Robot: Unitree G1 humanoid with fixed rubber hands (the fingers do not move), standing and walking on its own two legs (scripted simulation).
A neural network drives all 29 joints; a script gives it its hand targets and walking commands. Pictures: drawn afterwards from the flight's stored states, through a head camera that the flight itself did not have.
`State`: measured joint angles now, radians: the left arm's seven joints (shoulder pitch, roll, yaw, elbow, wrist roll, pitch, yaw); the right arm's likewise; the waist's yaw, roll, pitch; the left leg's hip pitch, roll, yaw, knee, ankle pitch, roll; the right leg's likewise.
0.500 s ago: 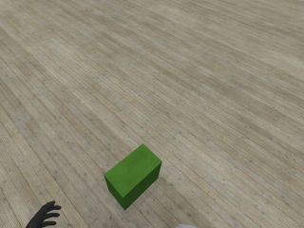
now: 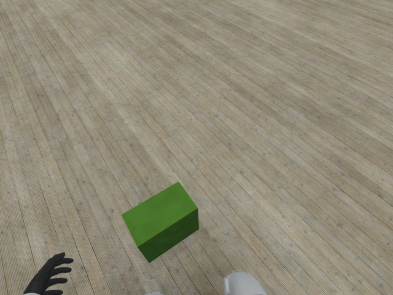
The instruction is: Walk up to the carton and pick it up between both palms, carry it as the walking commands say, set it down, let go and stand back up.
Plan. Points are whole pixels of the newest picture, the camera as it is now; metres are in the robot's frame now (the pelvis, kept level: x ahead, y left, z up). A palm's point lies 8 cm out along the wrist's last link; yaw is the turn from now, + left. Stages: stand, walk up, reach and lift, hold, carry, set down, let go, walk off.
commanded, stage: walk up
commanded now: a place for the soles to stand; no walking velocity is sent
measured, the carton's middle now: (163, 222) +0.50 +0.20 -0.61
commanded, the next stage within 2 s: none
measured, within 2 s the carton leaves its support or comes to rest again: neither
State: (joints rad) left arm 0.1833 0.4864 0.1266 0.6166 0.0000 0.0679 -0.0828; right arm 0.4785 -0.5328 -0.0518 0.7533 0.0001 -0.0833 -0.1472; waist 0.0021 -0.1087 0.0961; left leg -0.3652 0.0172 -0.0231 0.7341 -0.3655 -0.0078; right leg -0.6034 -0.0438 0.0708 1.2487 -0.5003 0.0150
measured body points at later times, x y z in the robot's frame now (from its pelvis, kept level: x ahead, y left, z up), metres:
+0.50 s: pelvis +0.05 -0.12 +0.02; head +0.11 -0.10 +0.47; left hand +0.08 +0.23 -0.07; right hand +0.20 -0.46 -0.05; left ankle +0.06 +0.02 -0.69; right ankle +0.06 -0.16 -0.69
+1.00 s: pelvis +0.09 -0.17 +0.01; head +0.14 -0.17 +0.45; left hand +0.09 +0.18 -0.06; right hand +0.27 -0.48 -0.09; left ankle +0.05 -0.02 -0.67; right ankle +0.14 -0.30 -0.70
